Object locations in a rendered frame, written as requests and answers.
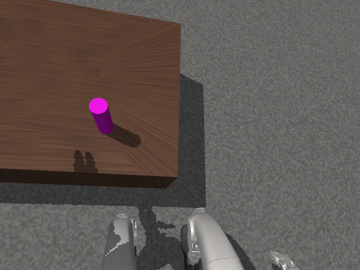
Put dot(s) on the right robot foot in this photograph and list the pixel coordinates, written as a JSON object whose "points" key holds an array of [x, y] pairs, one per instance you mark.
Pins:
{"points": [[184, 246]]}

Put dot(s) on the right robot hand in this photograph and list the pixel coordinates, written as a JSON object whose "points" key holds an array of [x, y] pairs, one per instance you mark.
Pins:
{"points": [[283, 261]]}

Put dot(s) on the can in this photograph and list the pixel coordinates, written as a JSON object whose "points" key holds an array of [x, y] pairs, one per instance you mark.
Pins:
{"points": [[101, 114]]}

